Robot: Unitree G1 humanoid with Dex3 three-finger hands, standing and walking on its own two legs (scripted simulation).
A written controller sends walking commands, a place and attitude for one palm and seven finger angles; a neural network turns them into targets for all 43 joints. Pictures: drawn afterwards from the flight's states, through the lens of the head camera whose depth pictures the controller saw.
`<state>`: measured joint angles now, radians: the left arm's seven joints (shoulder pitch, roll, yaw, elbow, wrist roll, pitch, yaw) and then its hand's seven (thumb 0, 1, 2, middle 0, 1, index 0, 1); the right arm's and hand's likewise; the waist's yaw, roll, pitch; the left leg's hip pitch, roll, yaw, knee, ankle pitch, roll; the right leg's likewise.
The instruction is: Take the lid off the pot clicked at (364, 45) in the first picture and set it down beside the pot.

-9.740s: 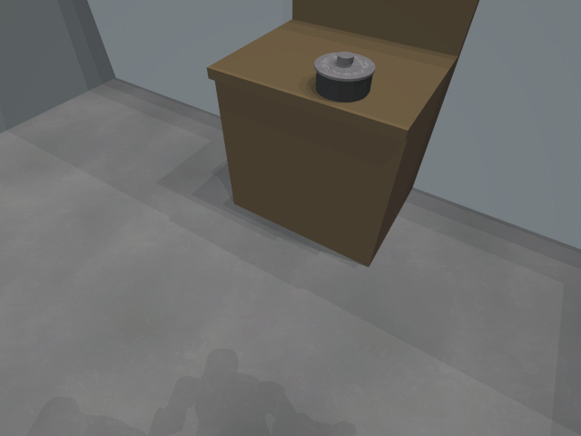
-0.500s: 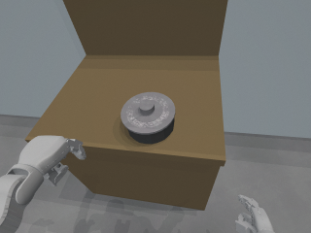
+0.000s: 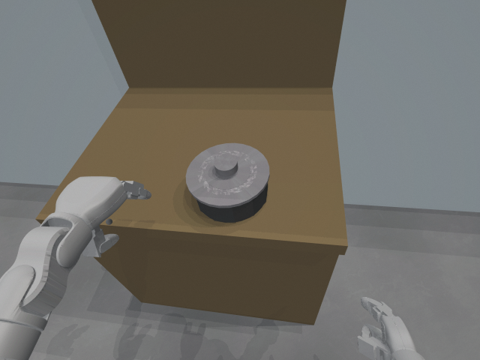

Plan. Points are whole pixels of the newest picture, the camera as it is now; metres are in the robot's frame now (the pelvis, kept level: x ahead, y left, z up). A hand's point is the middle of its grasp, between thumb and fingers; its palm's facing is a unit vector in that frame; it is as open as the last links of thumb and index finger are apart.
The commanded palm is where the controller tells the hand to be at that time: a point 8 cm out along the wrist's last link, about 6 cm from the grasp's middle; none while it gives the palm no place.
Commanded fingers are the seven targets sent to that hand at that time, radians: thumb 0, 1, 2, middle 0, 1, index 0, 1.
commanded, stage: move the open hand above the knob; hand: left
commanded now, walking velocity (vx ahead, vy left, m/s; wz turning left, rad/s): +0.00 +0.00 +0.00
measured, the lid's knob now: (226, 165) +0.49 +0.09 +0.02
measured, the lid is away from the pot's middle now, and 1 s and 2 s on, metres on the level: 0.00 0.00 0.00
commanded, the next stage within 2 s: none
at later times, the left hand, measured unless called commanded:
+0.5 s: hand (152, 195) +0.35 +0.19 +0.09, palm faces -0.24 -0.03 -0.97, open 10.0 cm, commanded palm +0.34 +0.19 +0.16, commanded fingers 0.00 -0.25 1.35 -0.83 -0.08 -0.83 -0.08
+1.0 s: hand (179, 175) +0.40 +0.16 +0.09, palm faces -0.25 -0.03 -0.97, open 10.0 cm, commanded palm +0.39 +0.15 +0.16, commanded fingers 0.00 -0.25 1.35 -0.83 -0.08 -0.83 -0.08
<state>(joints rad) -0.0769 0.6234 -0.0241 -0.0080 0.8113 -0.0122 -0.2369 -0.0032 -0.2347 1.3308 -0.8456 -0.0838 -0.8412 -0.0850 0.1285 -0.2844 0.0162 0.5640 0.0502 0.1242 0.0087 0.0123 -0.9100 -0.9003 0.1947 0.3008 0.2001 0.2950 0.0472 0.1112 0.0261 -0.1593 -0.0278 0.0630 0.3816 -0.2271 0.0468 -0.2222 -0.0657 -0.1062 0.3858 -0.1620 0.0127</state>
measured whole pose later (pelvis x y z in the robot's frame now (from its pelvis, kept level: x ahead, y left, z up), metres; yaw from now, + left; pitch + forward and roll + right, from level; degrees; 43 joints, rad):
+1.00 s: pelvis +0.02 -0.01 +0.00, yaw +0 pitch +3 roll +1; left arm -0.51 0.47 -0.27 0.31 0.85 0.17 -0.25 0.00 -0.24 1.35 -0.85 -0.08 -0.84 -0.08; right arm 0.13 -0.29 0.02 0.60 0.08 0.16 0.02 0.01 -0.91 -0.90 0.19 0.30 0.20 0.29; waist 0.00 0.10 -0.01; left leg -0.21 -0.02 0.06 0.42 -0.27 0.04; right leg -0.29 -0.07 -0.10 0.46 -0.23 0.00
